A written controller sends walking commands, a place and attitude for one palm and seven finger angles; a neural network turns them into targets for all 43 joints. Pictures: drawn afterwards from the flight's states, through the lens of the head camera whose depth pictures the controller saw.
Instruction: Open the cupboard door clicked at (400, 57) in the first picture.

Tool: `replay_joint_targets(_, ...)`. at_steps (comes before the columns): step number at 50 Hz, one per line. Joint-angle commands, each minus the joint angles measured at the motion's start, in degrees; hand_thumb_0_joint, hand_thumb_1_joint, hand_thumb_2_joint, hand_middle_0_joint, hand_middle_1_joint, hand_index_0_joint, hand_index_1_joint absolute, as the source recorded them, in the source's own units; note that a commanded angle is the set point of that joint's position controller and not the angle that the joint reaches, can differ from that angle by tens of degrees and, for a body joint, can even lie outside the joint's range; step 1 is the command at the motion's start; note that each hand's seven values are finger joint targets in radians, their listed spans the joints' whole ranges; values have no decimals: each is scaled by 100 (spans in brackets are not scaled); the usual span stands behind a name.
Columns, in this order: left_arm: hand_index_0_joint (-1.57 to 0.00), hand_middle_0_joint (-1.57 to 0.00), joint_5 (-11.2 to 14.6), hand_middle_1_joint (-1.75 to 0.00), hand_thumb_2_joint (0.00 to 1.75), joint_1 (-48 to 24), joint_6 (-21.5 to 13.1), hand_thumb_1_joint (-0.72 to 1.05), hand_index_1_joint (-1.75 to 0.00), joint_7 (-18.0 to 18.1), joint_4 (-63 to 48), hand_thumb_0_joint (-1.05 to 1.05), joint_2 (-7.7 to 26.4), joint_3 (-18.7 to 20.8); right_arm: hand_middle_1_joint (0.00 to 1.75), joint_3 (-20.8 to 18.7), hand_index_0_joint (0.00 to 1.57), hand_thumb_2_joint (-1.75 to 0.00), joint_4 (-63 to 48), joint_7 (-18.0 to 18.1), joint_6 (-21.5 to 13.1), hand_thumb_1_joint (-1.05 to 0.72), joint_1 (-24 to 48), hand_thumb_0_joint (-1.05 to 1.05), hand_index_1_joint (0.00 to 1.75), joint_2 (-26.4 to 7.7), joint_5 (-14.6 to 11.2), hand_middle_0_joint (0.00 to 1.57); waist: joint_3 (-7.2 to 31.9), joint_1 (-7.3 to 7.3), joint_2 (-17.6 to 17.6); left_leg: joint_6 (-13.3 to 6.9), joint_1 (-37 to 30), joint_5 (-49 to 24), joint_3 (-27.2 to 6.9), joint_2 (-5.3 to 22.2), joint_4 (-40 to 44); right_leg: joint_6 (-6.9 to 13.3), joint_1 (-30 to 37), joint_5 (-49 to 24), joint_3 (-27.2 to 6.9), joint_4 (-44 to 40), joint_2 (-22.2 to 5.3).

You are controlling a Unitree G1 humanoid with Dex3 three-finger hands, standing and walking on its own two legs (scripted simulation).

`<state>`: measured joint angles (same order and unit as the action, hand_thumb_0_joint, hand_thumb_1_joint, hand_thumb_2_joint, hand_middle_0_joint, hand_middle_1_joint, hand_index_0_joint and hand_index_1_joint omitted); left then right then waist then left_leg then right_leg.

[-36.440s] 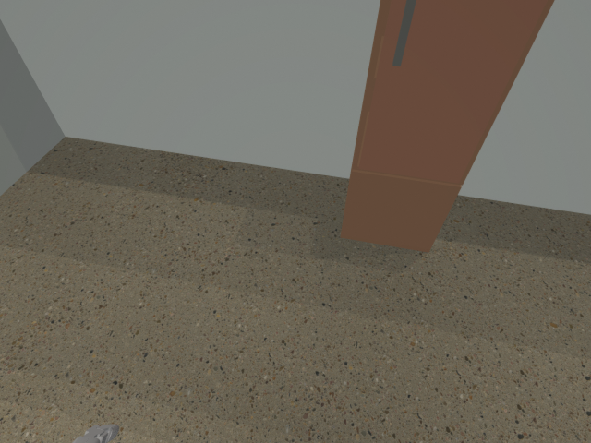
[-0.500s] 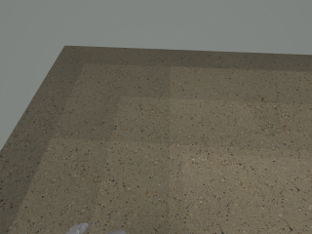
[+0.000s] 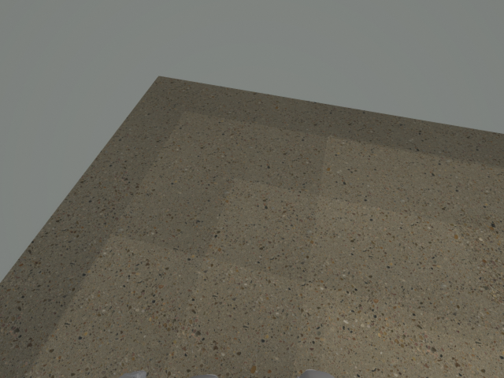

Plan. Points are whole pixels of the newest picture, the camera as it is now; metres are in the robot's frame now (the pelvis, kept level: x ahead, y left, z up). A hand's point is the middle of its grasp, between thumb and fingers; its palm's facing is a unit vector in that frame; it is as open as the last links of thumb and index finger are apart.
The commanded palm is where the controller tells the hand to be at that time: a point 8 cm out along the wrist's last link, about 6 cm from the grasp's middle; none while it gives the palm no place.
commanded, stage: turn to face it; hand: left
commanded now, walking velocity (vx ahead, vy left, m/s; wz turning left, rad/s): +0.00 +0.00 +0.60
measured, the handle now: out of the picture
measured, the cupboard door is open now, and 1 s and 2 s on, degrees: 47 47 47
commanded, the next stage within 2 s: none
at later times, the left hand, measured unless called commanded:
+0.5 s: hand out of the picture +0.06 +0.20 -0.18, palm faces +0.34 -0.90 -0.27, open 7.4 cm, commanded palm none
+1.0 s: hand out of the picture +0.06 +0.12 -0.16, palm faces +0.63 -0.74 -0.25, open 7.3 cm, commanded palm none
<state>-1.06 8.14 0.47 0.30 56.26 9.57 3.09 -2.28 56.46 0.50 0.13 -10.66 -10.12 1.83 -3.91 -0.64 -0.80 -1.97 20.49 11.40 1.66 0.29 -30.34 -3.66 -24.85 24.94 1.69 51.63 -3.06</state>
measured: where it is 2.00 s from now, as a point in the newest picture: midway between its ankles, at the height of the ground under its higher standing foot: outside the picture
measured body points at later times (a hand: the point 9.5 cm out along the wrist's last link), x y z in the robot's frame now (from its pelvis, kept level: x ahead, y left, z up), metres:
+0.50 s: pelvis +0.08 -0.02 -0.01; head +0.13 +0.00 +0.43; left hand +0.04 +0.24 -0.16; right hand +0.28 -0.24 -0.14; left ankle +0.06 +0.09 -0.73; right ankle +0.06 -0.17 -0.67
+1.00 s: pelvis +0.13 -0.07 +0.00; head +0.18 -0.04 +0.45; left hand +0.03 +0.16 -0.14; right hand +0.36 -0.20 -0.15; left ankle +0.04 +0.03 -0.70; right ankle +0.17 -0.15 -0.73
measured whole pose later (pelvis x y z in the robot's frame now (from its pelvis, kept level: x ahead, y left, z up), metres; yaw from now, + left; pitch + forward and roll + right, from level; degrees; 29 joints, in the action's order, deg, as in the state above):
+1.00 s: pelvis +0.13 -0.07 +0.00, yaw +40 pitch +1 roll +3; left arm -2.0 12.1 -0.3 1.1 50.9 10.4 2.4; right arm -4.1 52.9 -2.1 4.7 -6.2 -12.9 0.6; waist -6.7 -0.2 1.6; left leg 3.3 21.6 25.8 5.2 1.4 -45.6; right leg 0.5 -13.6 18.6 14.3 32.1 -8.9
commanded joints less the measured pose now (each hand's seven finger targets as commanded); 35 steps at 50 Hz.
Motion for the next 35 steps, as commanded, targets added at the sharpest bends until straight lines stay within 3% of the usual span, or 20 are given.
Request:
replay_joint_targets(1,-20,-20,13,-30,90,568,-56,90,-30,36,-341,0,414,178,30,-412,20,-90,-455,31,46,-90,49,0,30,-1253,-17,20,721,118,-663,-564,68,-447,-1573,1227,969,-32,1029,-553,226,-1278,213)
replay_joint_targets(3,-20,-20,-16,-30,90,860,-135,90,-30,76,-373,0,709,254,30,-431,20,-90,-565,-19,87,-90,217,0,30,-1111,-77,20,757,313,-172,-184,669,108,-1319,769,425,30,2001,-1197,29,-2635,-44)
replay_joint_targets(4,-20,-20,-86,-30,90,968,-181,90,-30,132,-406,0,1183,348,30,-383,20,-90,-681,-58,98,-90,218,0,30,-776,-117,20,722,393,1034,208,1597,1125,-649,115,-667,405,2568,-905,-1224,-3397,-1294)
replay_joint_targets(5,-20,-20,-95,-30,90,984,-165,90,-30,141,-486,0,1577,394,30,-371,20,-90,-821,-96,99,-90,342,0,30,-646,-99,20,656,495,2023,461,1747,2358,26,-298,-2276,1080,2235,-1380,-2255,-3810,-2590)
replay_joint_targets(6,-20,-20,-68,-30,90,817,-172,90,-30,161,-573,0,1496,336,30,-399,20,-90,-791,-122,153,-90,355,0,30,-787,-76,20,569,401,1566,434,1585,2259,-263,-1,-3339,1283,1664,-1273,-2042,-3747,-2619)
replay_joint_targets(7,-20,-20,-61,-30,90,491,-167,90,-30,180,-621,0,1289,296,30,-395,20,-90,-715,-132,211,-90,396,0,30,-704,-74,20,405,202,1494,486,1678,1951,-262,155,-3884,1192,1544,-1596,-1672,-3605,-2258)
replay_joint_targets(9,-20,-20,-65,-30,90,182,-151,90,-30,189,-704,0,1031,217,30,-332,20,-90,-671,-182,237,-90,359,0,30,-595,-89,20,310,34,1278,564,1511,1611,-76,327,-3711,973,1596,-2988,-415,-3186,-1821)
replay_joint_targets(10,-20,-20,-76,-30,90,250,-172,90,-30,179,-698,0,1037,217,30,-300,20,-90,-684,-198,234,-90,380,0,30,-524,-101,20,341,53,1288,587,1387,1630,63,313,-3242,905,1763,-3621,-81,-3003,-1748)
replay_joint_targets(15,-20,-20,-84,-30,90,721,-174,90,-30,138,-556,0,1433,296,30,-189,20,-90,-845,-259,180,-90,683,0,30,-441,-134,20,492,275,1273,510,641,1350,694,12,-1182,745,2338,-5091,466,-2313,-1735)
replay_joint_targets(18,-20,-20,-11,-30,90,530,-178,90,-30,91,-633,0,1498,311,30,-282,20,-90,-763,-240,132,-90,-13,0,30,-830,-79,20,986,-148,1043,358,-823,-38,757,-55,268,362,1858,-4783,909,-1145,-1579)
replay_joint_targets(19,-20,-20,39,-30,90,519,-155,90,-30,54,-799,0,1301,285,30,-414,20,-90,-706,-210,78,-90,-410,0,30,-1374,-26,20,1365,-390,-185,-58,-2094,-1735,-299,843,421,42,638,-3188,1078,-56,-1219)
replay_joint_targets(20,-20,-20,78,-30,90,266,-127,90,-30,19,-1097,0,877,146,30,-582,20,-90,-653,-156,59,-90,-946,0,30,-2026,-28,20,1621,-679,-1891,-1149,-2759,-4525,-2555,2515,548,-274,-864,1335,829,1408,-410)
replay_joint_targets(21,-20,-20,5,-30,90,26,-36,90,-30,99,-1288,0,1009,157,30,-563,20,-90,-541,-136,110,-90,-1198,0,30,-2099,-63,20,1611,-680,-855,-1355,-2449,-3992,-2177,2689,427,-127,-862,1428,69,1872,-400)
replay_joint_targets(23,-20,-20,12,-30,90,-156,6,90,-30,113,-1116,0,893,167,30,-511,20,-90,-711,-11,52,-90,-513,0,30,-1760,-48,20,1120,-428,-1329,-1024,-1639,-2663,-1949,2067,657,-155,-1096,785,-211,1883,-464)
replay_joint_targets(26,-20,-20,9,-30,90,91,78,90,-30,16,-888,0,811,185,30,-418,20,-90,-814,14,39,-90,41,0,30,-1507,-22,20,698,-99,-892,-669,-1118,-2285,-1272,1441,760,-165,-661,186,-80,1088,-267)
replay_joint_targets(30,-20,-20,27,-30,90,284,71,90,-30,14,-865,0,773,173,30,-462,20,-90,-871,-25,111,-90,270,0,30,-1551,-4,20,676,-5,-878,-618,-545,-1402,-1356,1300,762,-88,307,60,131,-411,36)
replay_joint_targets(32,-20,-20,23,-30,90,674,20,90,-30,17,-797,0,799,196,30,-483,20,-90,-945,-40,167,-90,537,0,30,-1544,-25,20,610,199,-796,-468,-15,-861,-1434,1120,534,-55,1088,-551,281,-1432,201)
replay_joint_targets(33,-20,-20,4,-30,90,977,-37,90,-30,31,-756,0,962,232,30,-469,20,-90,-998,-60,182,-90,660,0,30,-1459,-68,20,658,370,-420,-252,374,-346,-1297,872,172,-20,1691,-1087,214,-2256,110)
replay_joint_targets(34,-20,-20,-82,-30,90,1168,-115,90,-30,88,-768,0,1382,329,30,-438,20,-90,-1092,-93,189,-90,617,0,30,-1068,-124,20,674,469,883,151,1240,937,-709,179,-954,283,2283,-847,-1001,-3355,-1046)
replay_joint_targets(35,-20,-20,-106,-30,90,1108,-115,90,-30,121,-837,0,1849,359,30,-391,20,-90,-1217,-132,184,-90,713,0,30,-838,-121,20,527,543,2231,454,1677,2489,-120,-428,-2687,984,1988,-1345,-2531,-3827,-2496)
